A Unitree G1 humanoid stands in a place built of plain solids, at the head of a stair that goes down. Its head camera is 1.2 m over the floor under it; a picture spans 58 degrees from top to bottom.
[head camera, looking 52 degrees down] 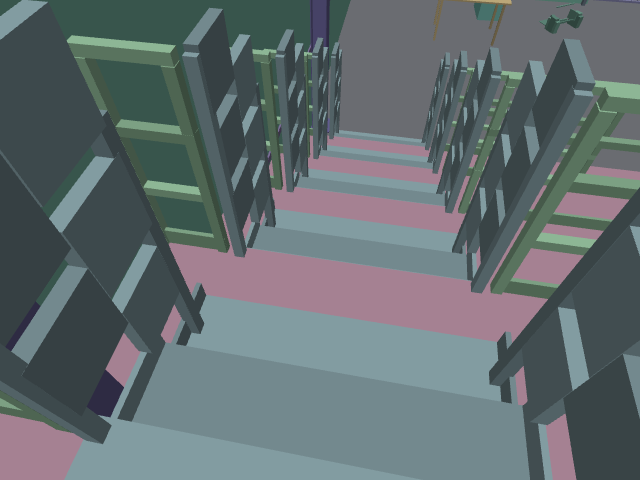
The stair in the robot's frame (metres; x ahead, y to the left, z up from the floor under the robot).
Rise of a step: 0.18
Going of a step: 0.30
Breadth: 1.22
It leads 10 degrees to the right of straight ahead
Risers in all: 3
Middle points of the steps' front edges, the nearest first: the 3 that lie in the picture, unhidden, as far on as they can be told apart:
0.24 0.00 0.00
0.53 -0.05 -0.18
0.83 -0.11 -0.36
